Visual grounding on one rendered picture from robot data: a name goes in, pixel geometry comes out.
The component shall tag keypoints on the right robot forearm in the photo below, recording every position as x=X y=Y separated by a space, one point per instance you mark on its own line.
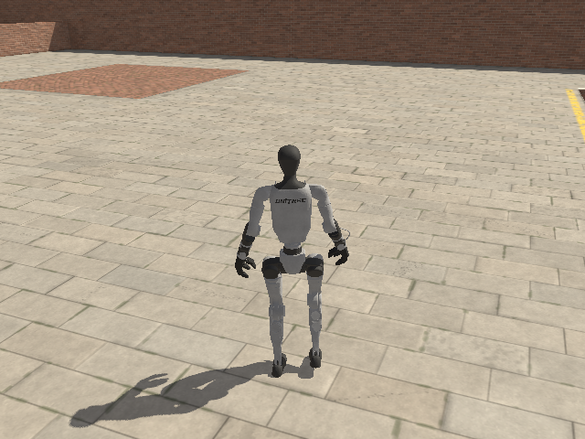
x=338 y=238

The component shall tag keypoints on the left robot hand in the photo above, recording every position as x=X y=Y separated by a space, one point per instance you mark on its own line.
x=241 y=263

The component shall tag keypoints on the robot left foot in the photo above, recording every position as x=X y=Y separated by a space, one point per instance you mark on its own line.
x=278 y=369

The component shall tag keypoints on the left robot shin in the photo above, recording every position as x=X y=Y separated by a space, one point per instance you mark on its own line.
x=276 y=333

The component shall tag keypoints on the right robot upper arm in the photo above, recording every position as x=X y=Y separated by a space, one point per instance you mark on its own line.
x=319 y=192

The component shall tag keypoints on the left robot forearm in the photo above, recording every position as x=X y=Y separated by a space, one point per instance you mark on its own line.
x=245 y=244

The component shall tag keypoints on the right robot hand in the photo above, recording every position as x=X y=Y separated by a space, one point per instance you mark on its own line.
x=336 y=252

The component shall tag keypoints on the left robot upper arm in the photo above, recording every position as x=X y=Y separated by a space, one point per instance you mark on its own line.
x=256 y=210

